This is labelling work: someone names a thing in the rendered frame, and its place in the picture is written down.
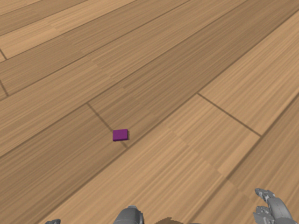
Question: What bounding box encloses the small box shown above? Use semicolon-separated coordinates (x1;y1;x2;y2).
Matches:
113;129;128;141

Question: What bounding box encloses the right robot hand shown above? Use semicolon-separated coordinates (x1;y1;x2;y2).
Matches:
253;188;293;224

